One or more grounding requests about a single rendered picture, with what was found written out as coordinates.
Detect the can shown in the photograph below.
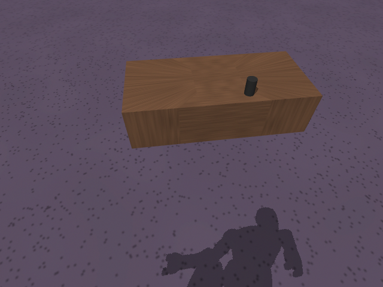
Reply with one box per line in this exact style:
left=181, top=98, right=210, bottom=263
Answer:
left=244, top=76, right=258, bottom=96

